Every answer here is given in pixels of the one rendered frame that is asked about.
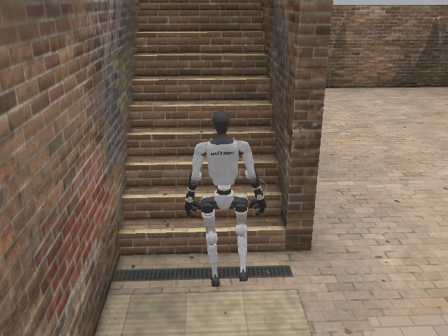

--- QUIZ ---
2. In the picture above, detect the robot right upper arm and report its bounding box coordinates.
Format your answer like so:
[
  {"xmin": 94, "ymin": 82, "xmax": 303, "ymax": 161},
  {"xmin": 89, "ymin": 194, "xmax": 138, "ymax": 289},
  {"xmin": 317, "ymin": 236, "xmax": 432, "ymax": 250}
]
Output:
[{"xmin": 237, "ymin": 141, "xmax": 256, "ymax": 179}]

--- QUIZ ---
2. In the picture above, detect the left robot hand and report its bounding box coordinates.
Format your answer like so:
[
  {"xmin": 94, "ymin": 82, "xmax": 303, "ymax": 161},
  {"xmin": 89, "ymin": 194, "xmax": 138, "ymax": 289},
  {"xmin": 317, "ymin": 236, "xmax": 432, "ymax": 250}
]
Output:
[{"xmin": 185, "ymin": 201, "xmax": 201, "ymax": 218}]

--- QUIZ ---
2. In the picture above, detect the robot left upper arm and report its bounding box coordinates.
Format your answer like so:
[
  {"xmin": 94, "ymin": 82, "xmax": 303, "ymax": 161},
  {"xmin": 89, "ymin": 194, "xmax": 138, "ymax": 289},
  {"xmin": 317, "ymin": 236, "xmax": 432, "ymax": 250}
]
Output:
[{"xmin": 191, "ymin": 142, "xmax": 208, "ymax": 181}]

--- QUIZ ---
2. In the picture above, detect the right robot forearm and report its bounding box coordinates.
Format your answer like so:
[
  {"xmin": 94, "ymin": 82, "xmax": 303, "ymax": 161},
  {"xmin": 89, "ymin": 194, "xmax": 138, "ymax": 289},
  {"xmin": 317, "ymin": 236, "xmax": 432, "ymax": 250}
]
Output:
[{"xmin": 249, "ymin": 168, "xmax": 264, "ymax": 200}]

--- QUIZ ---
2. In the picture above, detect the right robot hand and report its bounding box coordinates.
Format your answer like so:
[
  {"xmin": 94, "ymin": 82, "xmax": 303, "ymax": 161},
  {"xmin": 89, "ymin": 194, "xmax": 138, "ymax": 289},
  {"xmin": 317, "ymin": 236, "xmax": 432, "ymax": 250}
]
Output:
[{"xmin": 249, "ymin": 198, "xmax": 266, "ymax": 216}]

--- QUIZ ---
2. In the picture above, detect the robot torso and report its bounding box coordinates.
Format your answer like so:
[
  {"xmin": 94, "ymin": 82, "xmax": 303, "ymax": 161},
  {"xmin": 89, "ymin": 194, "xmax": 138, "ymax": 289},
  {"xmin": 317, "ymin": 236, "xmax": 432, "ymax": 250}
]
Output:
[{"xmin": 206, "ymin": 137, "xmax": 239, "ymax": 210}]

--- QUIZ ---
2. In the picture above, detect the left robot forearm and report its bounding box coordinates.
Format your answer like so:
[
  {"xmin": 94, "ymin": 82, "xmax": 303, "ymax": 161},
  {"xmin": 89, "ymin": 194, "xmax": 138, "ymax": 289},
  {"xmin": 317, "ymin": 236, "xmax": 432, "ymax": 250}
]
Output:
[{"xmin": 185, "ymin": 171, "xmax": 198, "ymax": 203}]

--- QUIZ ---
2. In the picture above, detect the humanoid robot head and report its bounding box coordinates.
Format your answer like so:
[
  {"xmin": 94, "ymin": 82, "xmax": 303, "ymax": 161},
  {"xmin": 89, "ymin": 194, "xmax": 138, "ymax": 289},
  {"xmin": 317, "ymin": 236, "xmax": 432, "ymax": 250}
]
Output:
[{"xmin": 210, "ymin": 111, "xmax": 234, "ymax": 145}]

